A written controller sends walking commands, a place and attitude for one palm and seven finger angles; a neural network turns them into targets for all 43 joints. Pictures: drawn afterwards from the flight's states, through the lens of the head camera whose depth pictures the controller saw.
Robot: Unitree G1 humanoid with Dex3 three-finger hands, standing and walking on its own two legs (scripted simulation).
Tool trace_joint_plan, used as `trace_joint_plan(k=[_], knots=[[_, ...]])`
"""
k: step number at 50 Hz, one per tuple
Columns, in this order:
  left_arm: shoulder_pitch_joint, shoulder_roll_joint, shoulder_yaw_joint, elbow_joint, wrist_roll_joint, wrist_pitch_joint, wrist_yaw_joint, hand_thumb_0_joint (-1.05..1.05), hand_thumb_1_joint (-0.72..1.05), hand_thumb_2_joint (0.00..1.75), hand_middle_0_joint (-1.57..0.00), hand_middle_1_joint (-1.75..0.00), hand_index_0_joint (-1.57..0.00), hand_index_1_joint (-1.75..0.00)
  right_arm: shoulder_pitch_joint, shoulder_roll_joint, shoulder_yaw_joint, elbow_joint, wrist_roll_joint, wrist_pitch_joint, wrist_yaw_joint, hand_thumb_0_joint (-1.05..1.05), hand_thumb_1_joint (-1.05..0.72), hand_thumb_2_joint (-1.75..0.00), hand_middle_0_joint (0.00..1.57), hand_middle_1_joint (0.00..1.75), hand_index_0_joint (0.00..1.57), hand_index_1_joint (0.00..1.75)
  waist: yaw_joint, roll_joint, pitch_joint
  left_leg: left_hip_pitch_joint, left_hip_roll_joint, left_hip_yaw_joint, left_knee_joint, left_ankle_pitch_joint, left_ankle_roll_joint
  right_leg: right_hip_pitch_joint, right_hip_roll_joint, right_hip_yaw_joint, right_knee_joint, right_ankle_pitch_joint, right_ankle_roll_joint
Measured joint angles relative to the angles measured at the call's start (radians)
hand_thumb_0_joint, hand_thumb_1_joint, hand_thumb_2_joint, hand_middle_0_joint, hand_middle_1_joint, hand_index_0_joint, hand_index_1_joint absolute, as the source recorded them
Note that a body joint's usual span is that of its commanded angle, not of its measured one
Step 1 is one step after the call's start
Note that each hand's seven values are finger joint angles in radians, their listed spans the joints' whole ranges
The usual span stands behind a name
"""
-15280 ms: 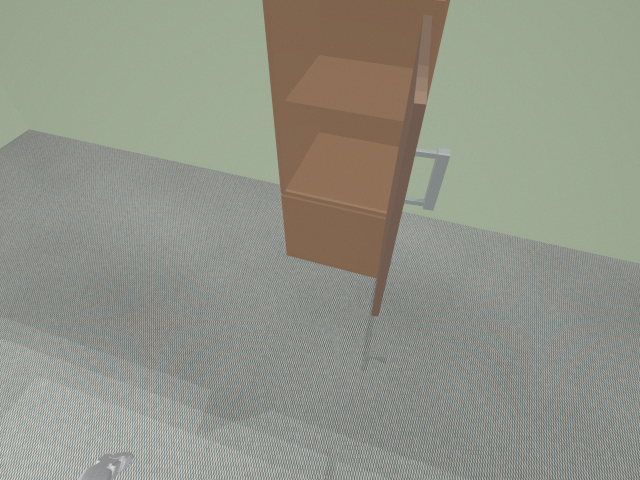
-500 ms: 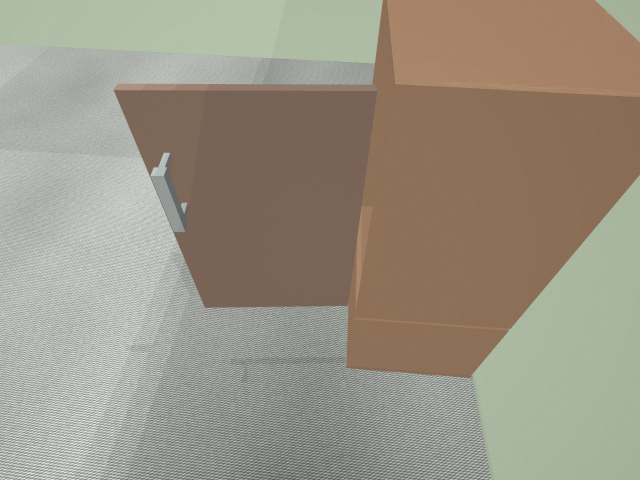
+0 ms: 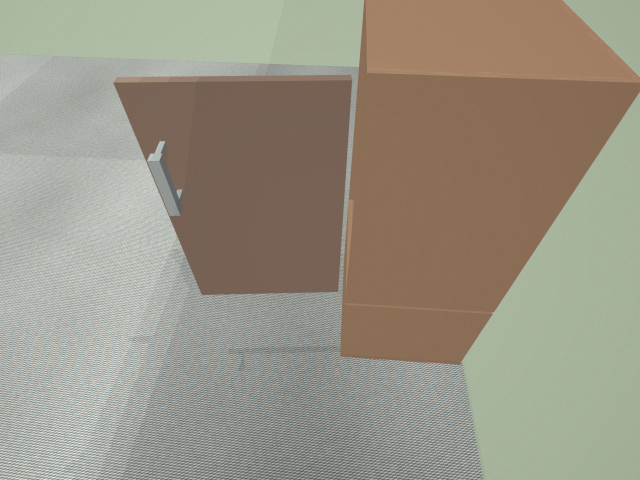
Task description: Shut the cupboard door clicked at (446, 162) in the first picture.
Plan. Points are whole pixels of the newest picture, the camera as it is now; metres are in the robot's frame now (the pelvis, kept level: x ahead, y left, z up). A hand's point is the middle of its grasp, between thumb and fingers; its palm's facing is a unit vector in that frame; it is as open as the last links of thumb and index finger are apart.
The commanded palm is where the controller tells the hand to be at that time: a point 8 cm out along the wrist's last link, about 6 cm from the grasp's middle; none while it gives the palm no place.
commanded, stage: come to a stop and stand still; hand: left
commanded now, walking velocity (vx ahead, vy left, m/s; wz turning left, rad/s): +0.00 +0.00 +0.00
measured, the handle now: (168, 179) +0.59 +0.32 +0.02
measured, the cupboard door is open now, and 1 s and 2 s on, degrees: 96 96 96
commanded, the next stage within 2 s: look again from close up in 0.56 s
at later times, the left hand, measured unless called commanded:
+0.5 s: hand out of the picture -0.07 +0.17 -0.17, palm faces +0.07 -0.98 -0.16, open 7.4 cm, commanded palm none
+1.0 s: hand out of the picture +0.02 +0.23 -0.16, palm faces +0.04 -0.97 -0.25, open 7.3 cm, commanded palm none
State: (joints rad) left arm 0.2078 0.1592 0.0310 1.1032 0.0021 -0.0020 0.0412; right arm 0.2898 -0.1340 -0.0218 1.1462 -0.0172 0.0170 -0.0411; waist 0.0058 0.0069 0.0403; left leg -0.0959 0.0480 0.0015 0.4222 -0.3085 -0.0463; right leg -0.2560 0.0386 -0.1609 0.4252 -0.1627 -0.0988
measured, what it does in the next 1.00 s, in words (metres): shifts its weight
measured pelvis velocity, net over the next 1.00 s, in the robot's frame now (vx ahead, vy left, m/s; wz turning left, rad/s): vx -0.01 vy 0.05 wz -0.02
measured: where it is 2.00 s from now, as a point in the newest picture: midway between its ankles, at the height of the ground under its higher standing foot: outside the picture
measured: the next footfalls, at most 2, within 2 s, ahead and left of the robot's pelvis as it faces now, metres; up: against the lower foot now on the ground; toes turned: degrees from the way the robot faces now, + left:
right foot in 1.90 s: +0.21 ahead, -0.03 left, +0.00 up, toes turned -1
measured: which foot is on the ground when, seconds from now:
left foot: down 0.00-1.00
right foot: down 0.00-1.00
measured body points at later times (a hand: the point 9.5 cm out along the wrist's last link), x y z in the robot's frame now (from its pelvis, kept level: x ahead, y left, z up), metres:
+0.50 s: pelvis -0.04 +0.02 +0.00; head -0.03 +0.02 +0.45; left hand -0.07 +0.23 -0.16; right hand -0.11 -0.17 -0.16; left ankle -0.05 +0.15 -0.74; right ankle +0.05 -0.05 -0.74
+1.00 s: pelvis -0.01 +0.05 +0.00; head -0.04 +0.02 +0.45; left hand +0.02 +0.28 -0.14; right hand -0.04 -0.15 -0.18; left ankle -0.05 +0.15 -0.74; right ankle +0.05 -0.05 -0.74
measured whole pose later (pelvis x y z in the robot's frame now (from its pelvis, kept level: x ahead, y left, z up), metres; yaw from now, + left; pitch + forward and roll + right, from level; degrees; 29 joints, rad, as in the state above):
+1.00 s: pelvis -0.01 +0.05 +0.00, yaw -1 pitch -1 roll +1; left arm 0.31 0.14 0.02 1.07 0.01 -0.02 0.03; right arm 0.41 -0.13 0.00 1.05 -0.02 -0.02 -0.03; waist -0.01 0.05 -0.06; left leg -0.13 -0.04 0.05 0.46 -0.32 0.03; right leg -0.32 -0.03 -0.07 0.51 -0.17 -0.03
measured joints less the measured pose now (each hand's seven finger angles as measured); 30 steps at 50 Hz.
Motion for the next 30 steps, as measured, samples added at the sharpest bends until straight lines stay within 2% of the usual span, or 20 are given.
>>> trace_joint_plan(k=[7,16,30], knots=[[0.027,0.001,-0.002,0.025,0.000,0.015,-0.005,0.01,0.93,0.90,-0.20,-0.30,-0.20,-0.30,0.064,0.031,0.012,0.011,-0.005,0.002,0.002,0.00,-0.91,-0.90,0.20,0.30,0.19,0.30,0.004,-0.012,-0.019,0.017,-0.006,0.016,-0.025,0.032,0.008,0.027,0.000,0.016,-0.057,0.049,0.014],[0.084,-0.030,0.000,0.030,0.004,0.025,-0.007,0.01,0.92,0.90,-0.20,-0.30,-0.20,-0.30,0.114,0.048,0.010,-0.006,-0.008,0.002,0.002,0.00,-0.91,-0.90,0.20,0.30,0.19,0.30,-0.001,-0.015,-0.019,-0.034,-0.023,0.022,-0.020,0.044,0.033,-0.019,-0.007,0.039,-0.062,0.041,0.039],[0.130,-0.063,-0.004,0.042,0.010,0.014,-0.007,0.01,0.91,0.90,-0.20,-0.30,-0.20,-0.30,0.113,0.047,0.005,-0.025,-0.003,-0.007,-0.002,0.00,-0.91,-0.90,0.20,0.30,0.19,0.30,0.005,-0.017,-0.023,-0.067,-0.044,0.023,0.010,0.050,0.045,-0.056,-0.018,0.063,-0.026,0.051,0.042]])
